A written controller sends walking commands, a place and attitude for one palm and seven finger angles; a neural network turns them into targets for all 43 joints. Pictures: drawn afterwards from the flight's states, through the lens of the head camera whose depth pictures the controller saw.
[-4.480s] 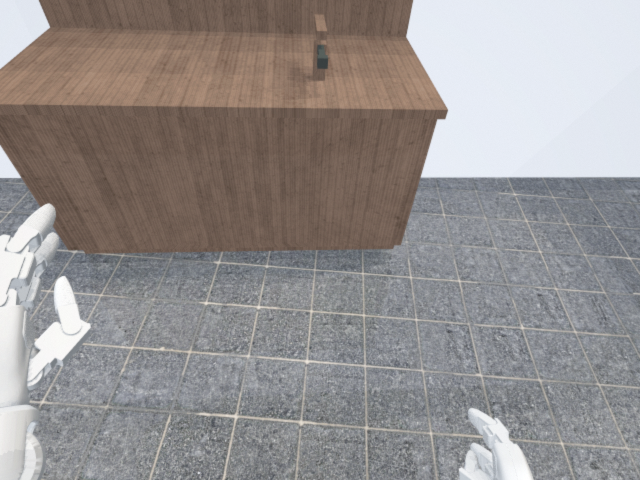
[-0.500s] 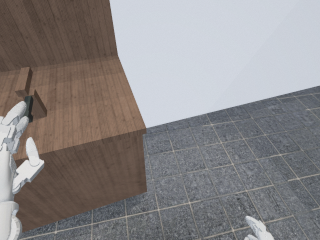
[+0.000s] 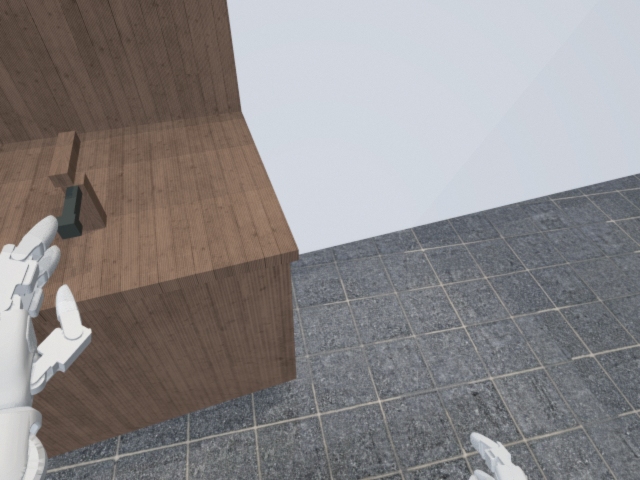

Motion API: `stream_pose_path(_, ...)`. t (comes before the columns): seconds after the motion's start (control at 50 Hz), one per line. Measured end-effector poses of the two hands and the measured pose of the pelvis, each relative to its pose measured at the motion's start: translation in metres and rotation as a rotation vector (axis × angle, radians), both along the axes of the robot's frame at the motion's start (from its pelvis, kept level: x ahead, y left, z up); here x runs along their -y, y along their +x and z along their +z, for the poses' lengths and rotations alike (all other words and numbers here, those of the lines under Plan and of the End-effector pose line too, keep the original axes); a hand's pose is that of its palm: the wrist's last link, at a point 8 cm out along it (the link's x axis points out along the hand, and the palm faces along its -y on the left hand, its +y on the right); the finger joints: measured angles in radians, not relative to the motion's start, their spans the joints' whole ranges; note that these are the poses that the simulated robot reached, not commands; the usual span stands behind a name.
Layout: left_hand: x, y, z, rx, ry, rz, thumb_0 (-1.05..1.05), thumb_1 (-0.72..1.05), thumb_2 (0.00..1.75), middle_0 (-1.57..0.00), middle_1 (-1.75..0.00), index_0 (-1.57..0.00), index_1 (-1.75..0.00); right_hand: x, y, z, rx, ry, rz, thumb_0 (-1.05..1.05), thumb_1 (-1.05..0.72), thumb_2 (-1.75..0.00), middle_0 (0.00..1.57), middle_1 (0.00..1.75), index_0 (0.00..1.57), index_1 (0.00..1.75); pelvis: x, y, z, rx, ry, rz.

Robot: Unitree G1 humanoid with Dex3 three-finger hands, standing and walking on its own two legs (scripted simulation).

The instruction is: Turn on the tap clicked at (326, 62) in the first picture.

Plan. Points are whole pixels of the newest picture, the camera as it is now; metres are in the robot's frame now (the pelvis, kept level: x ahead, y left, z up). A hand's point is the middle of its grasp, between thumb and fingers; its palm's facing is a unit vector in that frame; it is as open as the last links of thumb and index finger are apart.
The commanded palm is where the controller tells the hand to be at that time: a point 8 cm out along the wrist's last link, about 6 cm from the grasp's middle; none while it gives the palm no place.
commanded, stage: come to a stop and stand still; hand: left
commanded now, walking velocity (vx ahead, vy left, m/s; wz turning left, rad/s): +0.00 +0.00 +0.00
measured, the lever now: (69, 226) +0.46 +0.44 +0.04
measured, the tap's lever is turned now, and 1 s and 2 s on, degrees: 0 0 0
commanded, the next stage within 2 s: look again from close up in 0.56 s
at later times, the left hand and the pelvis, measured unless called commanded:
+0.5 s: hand (90, 310) +0.24 +0.25 +0.15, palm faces +0.40 -0.85 -0.35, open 7.4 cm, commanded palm +0.18 +0.29 +0.17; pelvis +0.02 +0.01 +0.00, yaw +0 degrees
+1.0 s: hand (80, 314) +0.24 +0.27 +0.14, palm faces +0.29 -0.87 -0.40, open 7.4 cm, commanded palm +0.19 +0.31 +0.17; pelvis +0.03 +0.03 +0.00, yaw +0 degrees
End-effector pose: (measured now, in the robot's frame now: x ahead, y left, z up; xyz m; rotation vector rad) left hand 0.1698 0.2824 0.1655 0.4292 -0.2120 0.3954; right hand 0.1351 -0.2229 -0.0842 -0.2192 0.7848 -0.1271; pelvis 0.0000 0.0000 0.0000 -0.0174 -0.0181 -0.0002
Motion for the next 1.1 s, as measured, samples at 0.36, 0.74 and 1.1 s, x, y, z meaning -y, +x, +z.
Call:
stream_pose_path(0.36,-0.006,0.02,0.0,-0.001,-0.001,-0.021,0.01,0.89,0.9,-0.21,-0.31,-0.21,-0.3,-0.004,0.032,0.009,0.035,-0.018,0.006,0.01,-0.9,-0.9,0.21,0.3,0.21,0.3,-0.009,0.017,0.0,-0.017,0.0,-0.006)
stream_pose_path(0.74,-0.042,0.045,0.027,0.114,0.151,0.009,0.02,0.88,0.9,-0.22,-0.31,-0.21,-0.3,-0.01,0.042,0.01,0.026,-0.021,0.079,0.01,-0.9,-0.9,0.2,0.3,0.2,0.3,-0.004,0.014,-0.002,-0.026,-0.011,0.006)
stream_pose_path(1.1,-0.059,0.039,0.004,0.079,0.041,-0.024,0.02,0.89,0.9,-0.22,-0.31,-0.21,-0.3,-0.045,0.052,0.017,0.053,-0.014,0.1,0.01,-0.9,-0.9,0.2,0.3,0.2,0.3,-0.035,0.033,0.0,-0.013,0.002,0.007)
